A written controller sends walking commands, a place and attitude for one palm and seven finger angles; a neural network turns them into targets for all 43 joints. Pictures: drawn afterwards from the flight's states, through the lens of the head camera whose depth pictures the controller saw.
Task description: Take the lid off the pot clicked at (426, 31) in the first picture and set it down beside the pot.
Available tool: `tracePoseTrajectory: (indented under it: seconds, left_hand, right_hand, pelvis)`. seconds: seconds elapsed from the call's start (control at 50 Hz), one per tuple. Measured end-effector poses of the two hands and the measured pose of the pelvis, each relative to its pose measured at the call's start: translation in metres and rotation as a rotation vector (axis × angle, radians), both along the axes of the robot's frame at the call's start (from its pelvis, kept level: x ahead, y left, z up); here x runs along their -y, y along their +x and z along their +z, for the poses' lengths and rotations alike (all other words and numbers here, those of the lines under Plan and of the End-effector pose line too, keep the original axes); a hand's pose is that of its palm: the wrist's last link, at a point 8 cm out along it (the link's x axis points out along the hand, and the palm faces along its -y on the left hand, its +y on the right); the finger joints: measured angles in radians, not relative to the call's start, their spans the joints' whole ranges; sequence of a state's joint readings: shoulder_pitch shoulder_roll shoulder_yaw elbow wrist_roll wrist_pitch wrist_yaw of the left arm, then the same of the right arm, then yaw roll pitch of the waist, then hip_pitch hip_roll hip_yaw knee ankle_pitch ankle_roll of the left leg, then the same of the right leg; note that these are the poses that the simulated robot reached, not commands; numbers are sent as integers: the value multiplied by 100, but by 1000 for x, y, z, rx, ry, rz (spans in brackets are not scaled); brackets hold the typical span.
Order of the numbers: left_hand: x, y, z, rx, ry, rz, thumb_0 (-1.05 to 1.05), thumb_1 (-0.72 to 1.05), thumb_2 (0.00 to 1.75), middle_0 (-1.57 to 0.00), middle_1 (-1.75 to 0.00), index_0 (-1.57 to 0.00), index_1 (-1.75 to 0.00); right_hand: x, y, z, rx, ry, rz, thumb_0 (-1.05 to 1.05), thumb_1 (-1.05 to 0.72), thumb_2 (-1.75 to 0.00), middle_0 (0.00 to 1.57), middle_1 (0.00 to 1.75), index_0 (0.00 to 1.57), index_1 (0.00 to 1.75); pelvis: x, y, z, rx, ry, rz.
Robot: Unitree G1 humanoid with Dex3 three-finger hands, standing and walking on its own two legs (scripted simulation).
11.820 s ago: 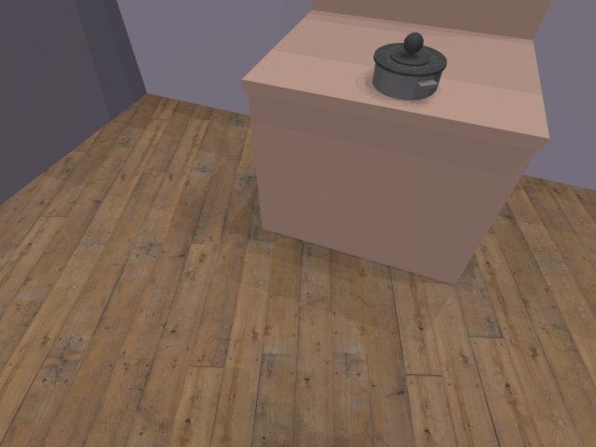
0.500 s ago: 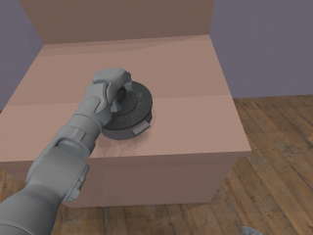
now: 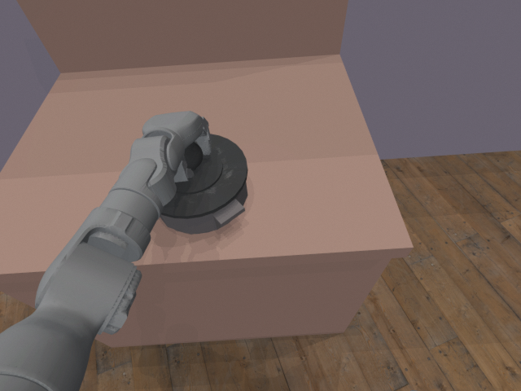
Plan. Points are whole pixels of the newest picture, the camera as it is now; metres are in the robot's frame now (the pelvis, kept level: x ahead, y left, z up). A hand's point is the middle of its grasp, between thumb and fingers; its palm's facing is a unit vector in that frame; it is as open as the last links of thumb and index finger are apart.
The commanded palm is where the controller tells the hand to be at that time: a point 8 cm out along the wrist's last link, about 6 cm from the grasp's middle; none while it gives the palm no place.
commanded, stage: close the fingers and squeeze the knob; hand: left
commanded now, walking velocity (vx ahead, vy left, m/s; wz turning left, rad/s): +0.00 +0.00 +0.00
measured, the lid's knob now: (187, 155) +0.49 +0.11 +0.08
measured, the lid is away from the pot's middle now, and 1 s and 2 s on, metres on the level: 0.00 0.01 0.02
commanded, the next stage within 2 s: lift the lid straight up in 0.82 s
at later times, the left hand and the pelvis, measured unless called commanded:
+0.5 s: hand (183, 160) +0.47 +0.11 +0.09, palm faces -0.34 -0.07 -0.94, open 7.8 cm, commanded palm +0.46 +0.12 +0.16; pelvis +0.00 +0.00 +0.00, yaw +0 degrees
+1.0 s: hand (183, 160) +0.46 +0.11 +0.09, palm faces -0.34 -0.07 -0.94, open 7.8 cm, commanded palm +0.46 +0.12 +0.17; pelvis +0.00 +0.00 +0.00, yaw +0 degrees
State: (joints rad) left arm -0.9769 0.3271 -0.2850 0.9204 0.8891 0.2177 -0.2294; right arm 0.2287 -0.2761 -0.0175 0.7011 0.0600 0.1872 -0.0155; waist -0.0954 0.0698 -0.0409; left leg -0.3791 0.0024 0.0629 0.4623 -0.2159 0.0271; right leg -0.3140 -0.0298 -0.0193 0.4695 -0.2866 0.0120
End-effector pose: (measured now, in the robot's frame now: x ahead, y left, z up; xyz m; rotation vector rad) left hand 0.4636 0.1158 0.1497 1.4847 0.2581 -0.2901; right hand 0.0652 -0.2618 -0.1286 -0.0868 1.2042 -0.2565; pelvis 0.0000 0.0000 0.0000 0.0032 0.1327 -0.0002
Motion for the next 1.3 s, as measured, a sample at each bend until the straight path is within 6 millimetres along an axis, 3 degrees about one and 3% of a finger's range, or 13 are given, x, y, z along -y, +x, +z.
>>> tracePoseTrajectory:
  seconds: [0.32,0.66,1.0,1.3]
  left_hand:
    - [1,2,0,2,9,10,0,22,69,-67,-95,-66,-95]
    - [0,0,-1,10,-4,7,0,24,70,-65,-96,-65,-94]
    - [0,0,0,8,-4,3,0,24,70,-65,-97,-64,-95]
    - [-5,-4,17,36,3,11,-1,24,68,-66,-96,-65,-96]
  right_hand:
    - [-4,8,-1,12,11,10,0,-90,-90,20,30,20,29]
    - [-3,21,2,33,11,24,0,-90,-90,20,30,20,29]
    - [-1,13,2,27,3,8,0,-90,-90,20,30,20,29]
    - [-6,22,2,61,14,26,0,-90,-90,20,30,20,29]
  pelvis:
    - [-1,1,-1,-6,0,2]
    - [0,3,0,-1,-1,3]
    - [0,2,0,3,-2,-1]
    - [-1,1,1,20,-1,5]
